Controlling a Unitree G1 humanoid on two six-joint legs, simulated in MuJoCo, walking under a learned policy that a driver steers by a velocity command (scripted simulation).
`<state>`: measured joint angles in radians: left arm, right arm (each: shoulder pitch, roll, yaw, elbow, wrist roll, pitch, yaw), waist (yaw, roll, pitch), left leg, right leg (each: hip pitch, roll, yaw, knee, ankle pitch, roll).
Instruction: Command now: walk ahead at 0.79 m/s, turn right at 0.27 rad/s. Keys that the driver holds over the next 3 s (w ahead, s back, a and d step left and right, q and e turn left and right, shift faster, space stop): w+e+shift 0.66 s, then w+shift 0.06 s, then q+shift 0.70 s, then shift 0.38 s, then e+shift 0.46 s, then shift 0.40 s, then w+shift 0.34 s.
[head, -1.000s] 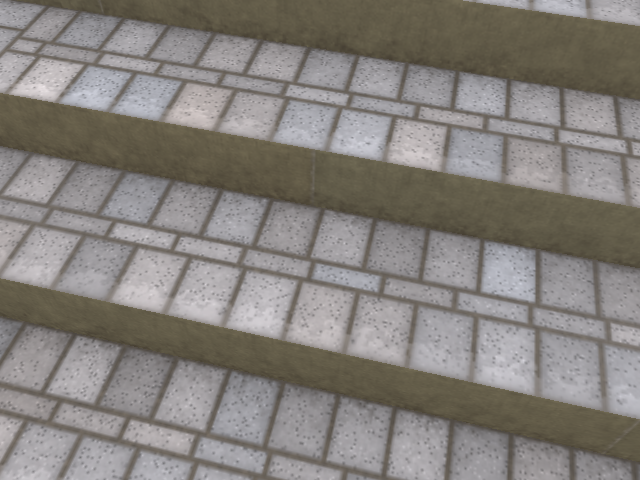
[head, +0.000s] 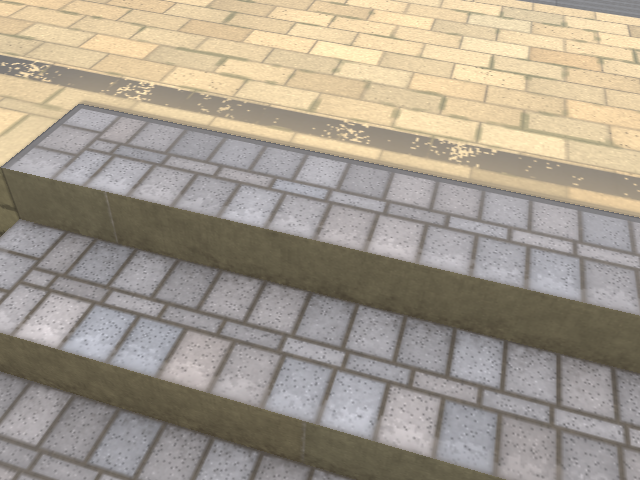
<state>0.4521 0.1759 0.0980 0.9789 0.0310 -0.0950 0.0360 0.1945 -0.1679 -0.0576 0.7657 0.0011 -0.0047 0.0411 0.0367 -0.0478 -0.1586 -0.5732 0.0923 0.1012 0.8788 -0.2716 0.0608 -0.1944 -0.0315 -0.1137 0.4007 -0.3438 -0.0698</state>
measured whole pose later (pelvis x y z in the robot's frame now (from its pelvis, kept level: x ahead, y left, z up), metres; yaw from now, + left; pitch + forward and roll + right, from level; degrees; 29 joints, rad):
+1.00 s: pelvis +0.66 -0.14 +0.26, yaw -32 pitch +6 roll +2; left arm 0.23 0.29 0.05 0.76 0.04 -0.05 -0.06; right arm 0.38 -0.20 -0.01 0.97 -0.07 0.01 0.09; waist -0.02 -0.04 -0.05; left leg -0.47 -0.10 0.07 0.73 -0.35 0.11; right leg -0.94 0.19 0.26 1.99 -0.17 -0.15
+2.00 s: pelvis +0.92 -0.26 +0.42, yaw -6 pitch +2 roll +1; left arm 0.18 0.21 0.02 0.73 0.00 0.01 0.01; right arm 0.15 -0.18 -0.01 0.63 -0.01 0.01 -0.04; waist 0.01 0.01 -0.01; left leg -0.39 0.01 0.08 0.63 -0.27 0.02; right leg -0.38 -0.04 0.01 0.67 -0.31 0.00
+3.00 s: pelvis +1.01 -0.26 +0.44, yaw -29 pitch +5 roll -1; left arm 0.35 0.26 0.07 0.73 0.02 -0.06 -0.01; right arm 0.25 -0.26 -0.04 0.66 -0.02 -0.05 0.05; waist 0.03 0.00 -0.12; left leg -0.32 0.03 0.06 0.55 -0.37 0.05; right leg -0.25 -0.03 0.02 0.52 -0.36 -0.04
